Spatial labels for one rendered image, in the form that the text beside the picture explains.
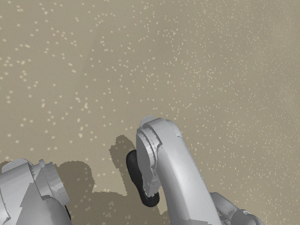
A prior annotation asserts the right robot foot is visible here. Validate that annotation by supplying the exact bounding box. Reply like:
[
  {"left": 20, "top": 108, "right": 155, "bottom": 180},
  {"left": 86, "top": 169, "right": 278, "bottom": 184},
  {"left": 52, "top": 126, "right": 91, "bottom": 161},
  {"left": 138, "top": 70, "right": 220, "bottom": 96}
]
[{"left": 126, "top": 150, "right": 159, "bottom": 207}]

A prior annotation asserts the right robot arm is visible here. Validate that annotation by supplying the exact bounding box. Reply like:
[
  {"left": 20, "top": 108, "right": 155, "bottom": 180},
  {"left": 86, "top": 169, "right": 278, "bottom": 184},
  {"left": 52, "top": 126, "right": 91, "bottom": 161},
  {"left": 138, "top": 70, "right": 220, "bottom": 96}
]
[{"left": 231, "top": 209, "right": 265, "bottom": 225}]

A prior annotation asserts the right robot hand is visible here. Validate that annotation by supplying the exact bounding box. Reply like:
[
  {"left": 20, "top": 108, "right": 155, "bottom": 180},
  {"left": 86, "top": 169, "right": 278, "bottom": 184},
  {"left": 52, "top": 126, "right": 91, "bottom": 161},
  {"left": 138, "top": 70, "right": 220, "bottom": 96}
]
[{"left": 209, "top": 192, "right": 239, "bottom": 225}]

